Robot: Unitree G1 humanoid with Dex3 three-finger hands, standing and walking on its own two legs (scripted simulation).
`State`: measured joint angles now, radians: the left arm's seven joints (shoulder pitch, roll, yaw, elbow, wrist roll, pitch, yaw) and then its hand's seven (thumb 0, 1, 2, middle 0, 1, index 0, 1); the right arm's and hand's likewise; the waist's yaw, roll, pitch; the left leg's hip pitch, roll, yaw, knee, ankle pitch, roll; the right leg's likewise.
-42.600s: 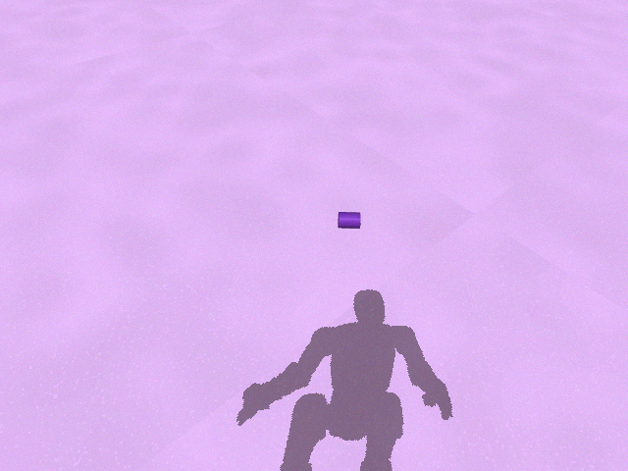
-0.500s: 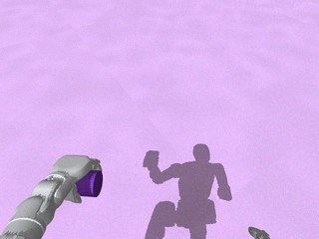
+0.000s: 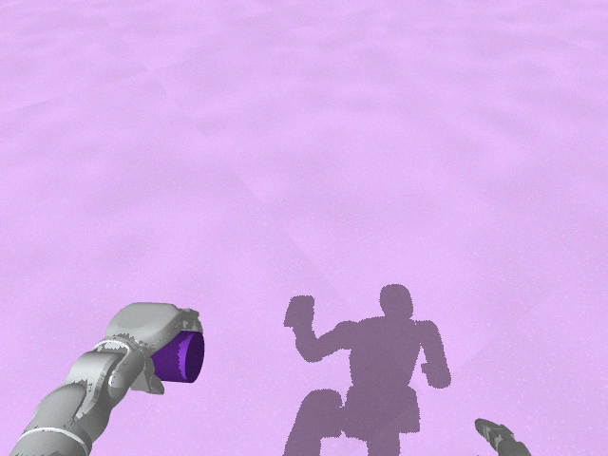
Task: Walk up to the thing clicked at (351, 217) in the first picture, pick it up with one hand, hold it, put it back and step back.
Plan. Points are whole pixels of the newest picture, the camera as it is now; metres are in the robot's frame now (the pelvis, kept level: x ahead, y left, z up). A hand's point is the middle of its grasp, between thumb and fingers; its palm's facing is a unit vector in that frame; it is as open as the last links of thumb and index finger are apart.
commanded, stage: hold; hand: left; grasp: from above
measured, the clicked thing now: (164, 354) +0.31 +0.21 -0.05
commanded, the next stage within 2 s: crouch in 1.02 s
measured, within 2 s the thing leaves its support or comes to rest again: neither
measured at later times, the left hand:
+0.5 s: hand (147, 356) +0.29 +0.21 -0.01, palm faces -0.45 +0.01 -0.89, open 9.8 cm
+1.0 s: hand (144, 341) +0.31 +0.22 -0.01, palm faces -0.45 +0.00 -0.89, open 9.8 cm
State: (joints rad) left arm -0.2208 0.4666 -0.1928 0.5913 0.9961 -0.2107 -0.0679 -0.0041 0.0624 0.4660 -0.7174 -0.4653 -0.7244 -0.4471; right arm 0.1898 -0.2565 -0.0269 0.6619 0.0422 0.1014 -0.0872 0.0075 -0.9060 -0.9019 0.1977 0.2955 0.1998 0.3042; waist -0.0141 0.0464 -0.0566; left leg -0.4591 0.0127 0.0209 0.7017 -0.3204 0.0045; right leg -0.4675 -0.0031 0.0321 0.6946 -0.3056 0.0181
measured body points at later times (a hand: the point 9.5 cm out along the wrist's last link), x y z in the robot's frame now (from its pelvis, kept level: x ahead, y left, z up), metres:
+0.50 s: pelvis +0.00 +0.00 +0.01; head +0.01 -0.02 +0.46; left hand +0.31 +0.21 +0.04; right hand +0.15 -0.25 -0.10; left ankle +0.02 +0.12 -0.72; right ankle +0.03 -0.13 -0.72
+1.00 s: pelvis +0.01 +0.01 +0.01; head +0.03 -0.01 +0.46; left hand +0.33 +0.22 +0.04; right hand +0.16 -0.25 -0.10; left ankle +0.02 +0.12 -0.72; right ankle +0.03 -0.13 -0.72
